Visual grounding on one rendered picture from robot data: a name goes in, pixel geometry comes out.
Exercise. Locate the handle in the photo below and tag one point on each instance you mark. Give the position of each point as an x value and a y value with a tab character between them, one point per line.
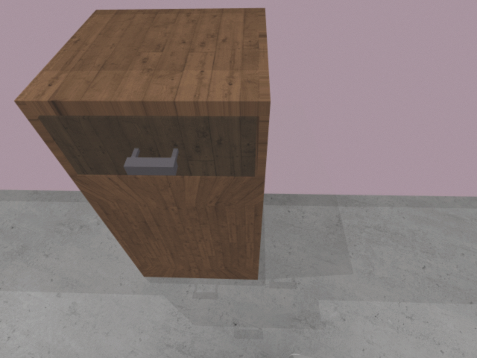
135	165

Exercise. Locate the cabinet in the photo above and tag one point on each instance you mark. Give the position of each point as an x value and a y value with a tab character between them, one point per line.
167	62

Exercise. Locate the drawer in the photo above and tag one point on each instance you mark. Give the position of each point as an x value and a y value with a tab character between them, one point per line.
207	145

